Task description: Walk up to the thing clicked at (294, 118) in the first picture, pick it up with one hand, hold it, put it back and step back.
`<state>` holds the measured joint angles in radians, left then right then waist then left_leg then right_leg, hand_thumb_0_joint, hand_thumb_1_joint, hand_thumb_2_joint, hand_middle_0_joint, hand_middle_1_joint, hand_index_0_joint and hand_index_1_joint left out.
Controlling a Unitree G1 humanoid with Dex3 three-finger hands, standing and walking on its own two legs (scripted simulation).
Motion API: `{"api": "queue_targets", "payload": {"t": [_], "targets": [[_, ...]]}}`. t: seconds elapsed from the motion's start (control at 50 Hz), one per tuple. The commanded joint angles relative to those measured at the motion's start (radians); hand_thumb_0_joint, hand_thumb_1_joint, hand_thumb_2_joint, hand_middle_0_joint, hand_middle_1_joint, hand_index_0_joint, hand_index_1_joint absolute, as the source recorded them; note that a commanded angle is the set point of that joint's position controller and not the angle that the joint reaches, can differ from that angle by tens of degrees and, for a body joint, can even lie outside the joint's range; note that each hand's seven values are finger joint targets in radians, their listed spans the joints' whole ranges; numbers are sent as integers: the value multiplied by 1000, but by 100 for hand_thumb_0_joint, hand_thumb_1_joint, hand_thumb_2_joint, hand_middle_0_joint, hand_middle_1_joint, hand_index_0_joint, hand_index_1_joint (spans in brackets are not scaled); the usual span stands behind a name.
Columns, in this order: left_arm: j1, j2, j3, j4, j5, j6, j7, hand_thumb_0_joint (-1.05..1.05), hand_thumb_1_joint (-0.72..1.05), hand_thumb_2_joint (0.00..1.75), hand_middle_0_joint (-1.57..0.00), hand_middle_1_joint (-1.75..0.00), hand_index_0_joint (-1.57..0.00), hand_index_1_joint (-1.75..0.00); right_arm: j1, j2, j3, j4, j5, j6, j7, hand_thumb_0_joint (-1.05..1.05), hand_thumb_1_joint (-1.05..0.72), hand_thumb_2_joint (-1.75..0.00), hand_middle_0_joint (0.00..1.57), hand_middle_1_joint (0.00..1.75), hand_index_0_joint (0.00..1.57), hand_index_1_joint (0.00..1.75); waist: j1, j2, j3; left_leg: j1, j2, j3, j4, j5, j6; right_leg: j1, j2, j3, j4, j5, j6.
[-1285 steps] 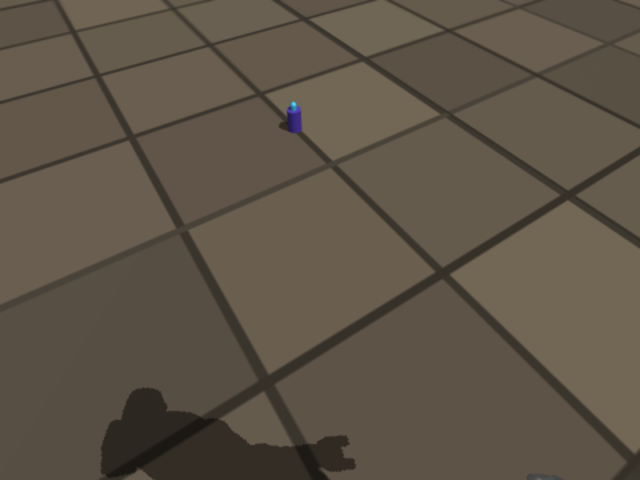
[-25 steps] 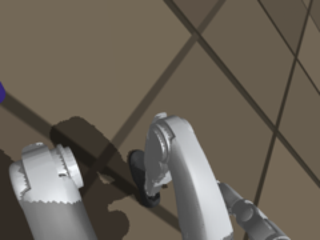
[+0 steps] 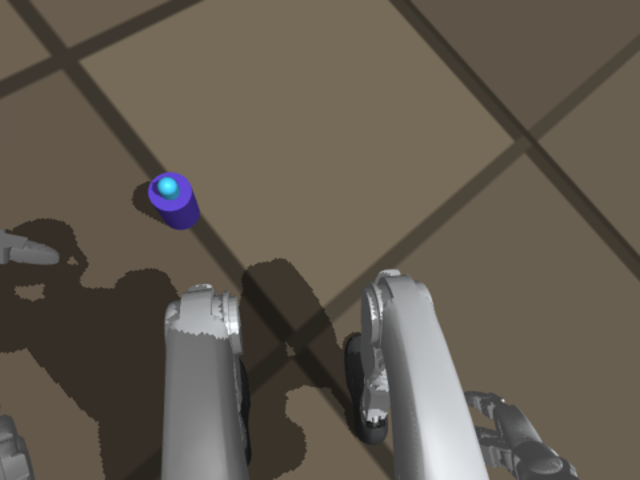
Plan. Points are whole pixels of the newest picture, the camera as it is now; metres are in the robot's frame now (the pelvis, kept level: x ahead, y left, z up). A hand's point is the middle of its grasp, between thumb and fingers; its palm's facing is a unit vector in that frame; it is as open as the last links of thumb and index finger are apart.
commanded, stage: home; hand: left
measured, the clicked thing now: (174, 199) +0.51 +0.23 -0.32
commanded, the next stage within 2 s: none
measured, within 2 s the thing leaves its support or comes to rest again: neither
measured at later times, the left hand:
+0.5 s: hand out of the picture +0.30 +0.26 +0.12, palm faces +0.24 -0.88 -0.40, open 17.4 cm
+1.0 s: hand out of the picture +0.23 +0.19 +0.27, palm faces +0.24 -0.92 -0.30, open 17.5 cm
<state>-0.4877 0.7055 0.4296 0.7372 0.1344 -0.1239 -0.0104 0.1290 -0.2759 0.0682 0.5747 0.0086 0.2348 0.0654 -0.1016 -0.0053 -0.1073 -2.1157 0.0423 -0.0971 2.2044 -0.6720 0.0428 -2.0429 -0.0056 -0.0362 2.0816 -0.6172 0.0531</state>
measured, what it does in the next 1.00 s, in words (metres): rises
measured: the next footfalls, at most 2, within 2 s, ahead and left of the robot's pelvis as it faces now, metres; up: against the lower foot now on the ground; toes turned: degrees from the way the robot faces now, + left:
none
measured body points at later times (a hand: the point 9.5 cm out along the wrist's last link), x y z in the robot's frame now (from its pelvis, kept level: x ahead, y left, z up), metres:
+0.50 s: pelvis +0.05 -0.02 +0.22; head +0.17 +0.01 +0.65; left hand +0.28 +0.30 +0.15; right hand +0.25 -0.26 +0.12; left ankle +0.08 +0.11 -0.37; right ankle +0.12 -0.15 -0.37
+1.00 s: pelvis +0.09 -0.02 +0.32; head +0.10 -0.01 +0.77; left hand +0.21 +0.23 +0.29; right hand +0.29 -0.23 +0.25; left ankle +0.08 +0.11 -0.37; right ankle +0.12 -0.15 -0.37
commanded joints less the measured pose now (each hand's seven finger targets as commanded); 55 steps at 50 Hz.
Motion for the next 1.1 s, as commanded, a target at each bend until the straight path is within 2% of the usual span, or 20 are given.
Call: {"api": "queue_targets", "payload": {"t": [0.0,0.06,0.14,0.24,0.3,0.34,0.36,0.4,0.44,0.56,0.6,0.64,0.66,0.76,0.84,0.86,0.88,0.92,0.94,1.08], "targets": [[-68,242,45,-395,-41,-4,49,0,-48,9,-6,-6,-6,-6,110,-217,-119,-106,22,-42,-49,0,-90,-90,20,30,20,30,34,245,-663,674,3,-45,-521,-24,-23,354,30,-58,-312,15,-82],[-8,173,17,-417,-48,27,72,0,-50,8,-6,-6,-6,-6,89,-197,-121,-105,25,-70,-74,0,-90,-90,20,30,20,30,23,254,-605,760,8,-52,-591,10,-29,399,23,-50,-374,39,-82],[101,76,-31,-421,-67,55,95,0,-51,8,-6,-6,-6,-6,77,-161,-124,-126,25,-106,-102,0,-90,-90,20,30,20,30,27,207,-591,826,-4,13,-646,94,-25,558,19,-26,-513,74,-84],[211,-34,-89,-411,-91,93,119,0,-53,6,-5,-5,-5,-5,65,-133,-123,-144,35,-151,-128,0,-90,-90,20,30,20,30,35,136,-516,900,-15,45,-760,109,-23,735,11,-7,-672,81,-80],[270,-98,-137,-447,-104,118,126,0,-56,5,-5,-5,-5,-5,80,-122,-122,-147,37,-179,-143,0,-90,-90,20,30,20,30,31,132,-509,1010,-16,51,-824,196,-28,846,7,-5,-748,164,-78],[342,-90,-125,-469,-110,136,140,0,-56,5,-5,-5,-5,-5,78,-113,-117,-160,39,-190,-152,0,-90,-90,20,30,20,30,55,120,-502,1055,-19,62,-866,264,-26,943,5,0,-797,225,-74],[415,-107,-127,-414,-110,152,146,0,-57,5,-5,-5,-5,-5,80,-113,-116,-165,41,-196,-158,0,-90,-90,20,30,20,30,49,96,-476,1067,-20,60,-894,278,-25,980,5,-3,-823,238,-72],[382,-146,-171,-516,-118,161,155,0,-57,4,-5,-5,-5,-5,97,-94,-109,-158,38,-211,-165,0,-90,-90,20,30,20,30,50,108,-492,1142,-19,65,-935,326,-29,1050,3,0,-867,289,-71],[475,-162,-175,-490,-121,185,169,0,-58,4,-5,-5,-5,-5,98,-91,-108,-165,39,-225,-178,0,-90,-90,20,30,20,30,54,101,-444,1176,-22,71,-988,328,-28,1114,2,2,-924,293,-69],[598,-259,-268,-610,-130,247,193,0,-57,4,-5,-5,-5,-5,119,-70,-102,-177,37,-260,-212,0,-90,-90,20,30,20,30,46,96,-349,1326,-24,82,-1135,380,-33,1279,3,0,-1076,348,-63],[669,-277,-284,-625,-131,267,199,0,-59,3,-5,-5,-5,-5,121,-71,-102,-184,37,-270,-223,0,-90,-90,20,30,20,30,59,89,-323,1389,-23,83,-1185,408,-37,1324,5,-7,-1115,368,-62],[719,-318,-325,-681,-138,286,203,0,-56,5,-5,-5,-5,-5,116,-62,-98,-199,35,-277,-229,0,-90,-90,20,30,20,30,58,96,-277,1432,-23,82,-1239,408,-40,1361,9,-18,-1159,363,-61],[703,-312,-330,-729,-139,292,206,0,-58,4,-5,-5,-5,-5,112,-51,-88,-200,36,-281,-234,0,-90,-90,20,30,20,30,60,97,-253,1438,-24,83,-1264,380,-39,1370,10,-21,-1179,340,-61],[900,-378,-383,-824,-144,334,205,0,-58,4,-5,-5,-5,-5,95,-48,-90,-239,28,-310,-257,0,-90,-90,20,30,20,30,65,62,-162,1480,-26,85,-1337,369,-37,1432,19,-35,-1248,330,-58],[913,-387,-390,-903,-145,343,197,0,-57,4,-5,-5,-5,-5,84,-44,-87,-258,23,-332,-261,0,-90,-90,20,30,20,30,64,29,-74,1487,-29,90,-1381,317,-35,1442,21,-39,-1296,279,-52],[930,-381,-380,-912,-142,345,193,0,-55,6,-5,-5,-5,-5,90,-47,-92,-259,19,-339,-262,0,-90,-90,20,30,20,30,66,32,-92,1500,-26,88,-1388,338,-38,1457,24,-43,-1292,292,-54],[936,-405,-407,-928,-143,344,190,0,-54,6,-5,-5,-5,-5,88,-43,-89,-262,19,-344,-263,0,-90,-90,20,30,20,30,61,28,-71,1507,-27,89,-1391,332,-38,1452,23,-41,-1301,288,-52],[935,-383,-379,-927,-141,344,186,0,-57,4,-5,-5,-5,-5,90,-48,-92,-260,15,-355,-264,0,-90,-90,20,30,20,30,65,3,-53,1500,-30,90,-1399,319,-35,1461,21,-40,-1315,277,-49],[923,-394,-393,-936,-141,342,183,0,-56,5,-5,-5,-5,-5,81,-46,-89,-262,14,-361,-261,0,-90,-90,20,30,20,30,66,11,-38,1498,-31,94,-1404,303,-36,1457,19,-36,-1317,263,-49],[883,-405,-394,-945,-133,330,173,0,-54,6,-5,-5,-5,-5,91,-43,-92,-245,0,-391,-262,0,-90,-90,20,30,20,30,57,37,-118,1565,-36,99,-1389,382,-40,1504,16,-23,-1315,341,-48]]}}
